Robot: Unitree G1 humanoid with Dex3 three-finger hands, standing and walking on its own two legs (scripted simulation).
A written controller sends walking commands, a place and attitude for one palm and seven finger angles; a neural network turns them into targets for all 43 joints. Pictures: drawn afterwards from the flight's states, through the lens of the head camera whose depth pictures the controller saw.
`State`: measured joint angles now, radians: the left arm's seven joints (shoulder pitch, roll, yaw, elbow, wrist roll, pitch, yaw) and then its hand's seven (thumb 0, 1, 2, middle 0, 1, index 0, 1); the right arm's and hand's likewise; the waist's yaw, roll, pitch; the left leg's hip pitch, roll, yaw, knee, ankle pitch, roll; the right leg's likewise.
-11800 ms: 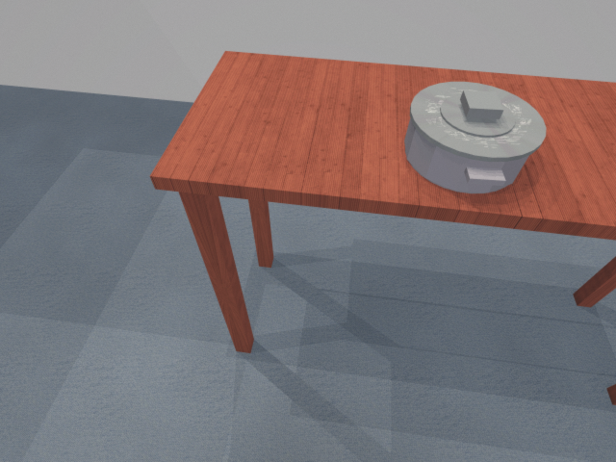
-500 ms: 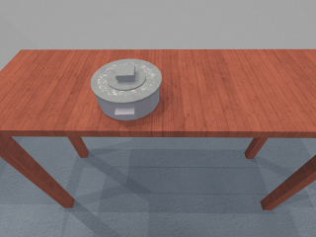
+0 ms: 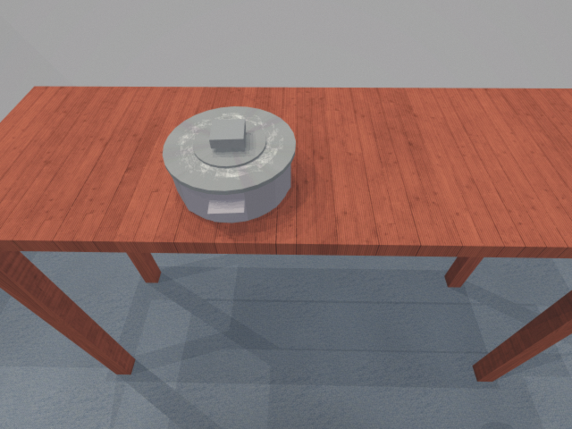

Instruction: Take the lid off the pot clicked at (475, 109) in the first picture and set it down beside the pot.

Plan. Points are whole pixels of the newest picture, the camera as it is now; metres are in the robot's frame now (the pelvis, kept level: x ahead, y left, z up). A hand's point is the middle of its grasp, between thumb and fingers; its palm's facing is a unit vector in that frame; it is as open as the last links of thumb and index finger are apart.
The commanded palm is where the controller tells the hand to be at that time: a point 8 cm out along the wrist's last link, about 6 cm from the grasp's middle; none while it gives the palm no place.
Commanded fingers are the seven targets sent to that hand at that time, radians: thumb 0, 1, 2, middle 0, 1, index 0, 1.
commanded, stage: look again from close up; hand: left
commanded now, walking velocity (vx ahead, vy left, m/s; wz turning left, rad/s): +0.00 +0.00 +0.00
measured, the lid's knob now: (228, 133) +0.50 +0.12 +0.14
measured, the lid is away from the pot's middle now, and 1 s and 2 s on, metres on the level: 0.00 0.00 0.00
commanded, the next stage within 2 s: lift the closed hand beside the body in 0.14 s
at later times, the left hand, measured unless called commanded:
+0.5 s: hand (146, 423) +0.14 +0.20 -0.04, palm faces +0.18 -0.95 -0.27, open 6.0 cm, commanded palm +0.08 +0.25 +0.00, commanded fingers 0.00 0.90 0.90 -0.82 -0.97 -0.82 -0.97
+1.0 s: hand out of the picture +0.09 +0.27 +0.09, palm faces +0.34 -0.86 -0.39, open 3.1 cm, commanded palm +0.03 +0.30 +0.12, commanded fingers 0.00 0.90 0.90 -1.30 -1.50 -1.30 -1.50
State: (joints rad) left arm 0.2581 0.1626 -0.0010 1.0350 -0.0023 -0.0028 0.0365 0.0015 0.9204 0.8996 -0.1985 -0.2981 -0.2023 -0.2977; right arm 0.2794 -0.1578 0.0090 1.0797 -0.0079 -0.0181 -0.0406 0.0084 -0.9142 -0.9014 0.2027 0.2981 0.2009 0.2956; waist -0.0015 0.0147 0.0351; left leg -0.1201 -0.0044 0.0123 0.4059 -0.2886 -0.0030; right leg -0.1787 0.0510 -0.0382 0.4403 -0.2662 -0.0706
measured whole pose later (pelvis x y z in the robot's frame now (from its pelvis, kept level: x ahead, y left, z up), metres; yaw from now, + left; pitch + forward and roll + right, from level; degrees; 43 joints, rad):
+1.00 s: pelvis -0.04 +0.03 +0.00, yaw +1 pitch -6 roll -1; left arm 0.68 0.30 0.19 -0.39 -0.04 -0.08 0.08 0.01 0.90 0.90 -1.26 -1.46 -1.26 -1.46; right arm 0.24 -0.17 0.04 0.61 0.01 -0.17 -0.04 0.01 -0.90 -0.90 0.21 0.30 0.21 0.30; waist 0.07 0.05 0.02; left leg -0.09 -0.03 0.00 0.46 -0.26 0.04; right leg -0.11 0.02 -0.05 0.42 -0.20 -0.03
